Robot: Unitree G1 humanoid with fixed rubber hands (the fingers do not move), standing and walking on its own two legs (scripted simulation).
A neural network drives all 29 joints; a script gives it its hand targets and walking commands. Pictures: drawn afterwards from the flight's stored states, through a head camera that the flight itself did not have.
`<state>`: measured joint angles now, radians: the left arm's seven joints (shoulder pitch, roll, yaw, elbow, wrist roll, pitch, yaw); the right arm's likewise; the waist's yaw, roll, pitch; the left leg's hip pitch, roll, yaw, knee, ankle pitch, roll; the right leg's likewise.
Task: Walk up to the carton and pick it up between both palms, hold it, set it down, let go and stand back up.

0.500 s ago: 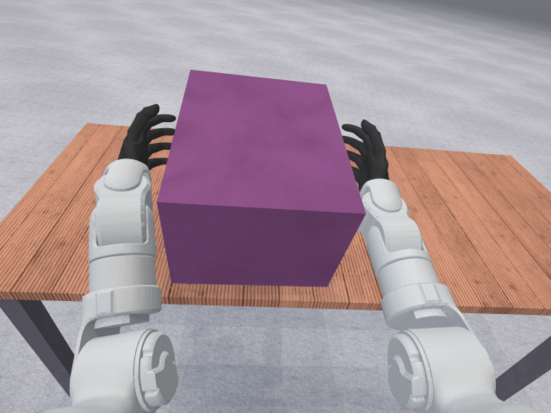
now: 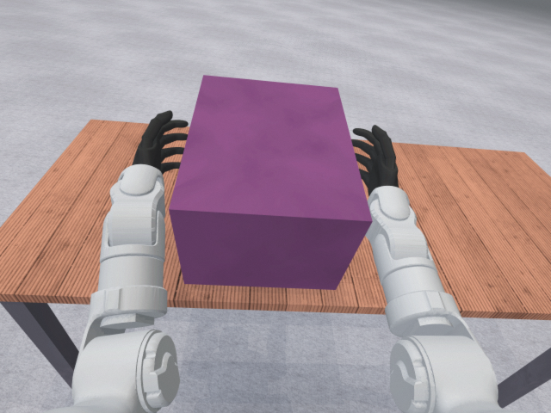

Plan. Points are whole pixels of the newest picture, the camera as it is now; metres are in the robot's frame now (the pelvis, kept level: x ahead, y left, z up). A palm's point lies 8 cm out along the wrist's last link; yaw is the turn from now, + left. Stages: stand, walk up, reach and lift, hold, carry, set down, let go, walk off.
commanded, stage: set down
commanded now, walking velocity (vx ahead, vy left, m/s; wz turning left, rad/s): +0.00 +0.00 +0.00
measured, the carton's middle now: (266, 178) +0.44 -0.01 +0.15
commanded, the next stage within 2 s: none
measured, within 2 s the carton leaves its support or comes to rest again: rests again in 1.40 s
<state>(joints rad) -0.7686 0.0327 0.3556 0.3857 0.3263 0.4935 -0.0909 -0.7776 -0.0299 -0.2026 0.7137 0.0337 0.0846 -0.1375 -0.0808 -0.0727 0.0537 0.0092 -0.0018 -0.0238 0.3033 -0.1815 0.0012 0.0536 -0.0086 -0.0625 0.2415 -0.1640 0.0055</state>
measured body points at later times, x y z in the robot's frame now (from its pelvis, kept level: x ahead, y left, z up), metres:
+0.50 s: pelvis +0.01 -0.01 +0.00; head -0.02 +0.02 +0.45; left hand +0.44 +0.14 +0.18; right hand +0.41 -0.18 +0.18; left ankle +0.00 +0.11 -0.75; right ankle -0.01 -0.12 -0.75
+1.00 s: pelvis +0.00 +0.00 +0.00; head -0.01 +0.02 +0.45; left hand +0.44 +0.14 +0.14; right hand +0.40 -0.19 +0.14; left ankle +0.00 +0.11 -0.75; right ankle -0.01 -0.12 -0.75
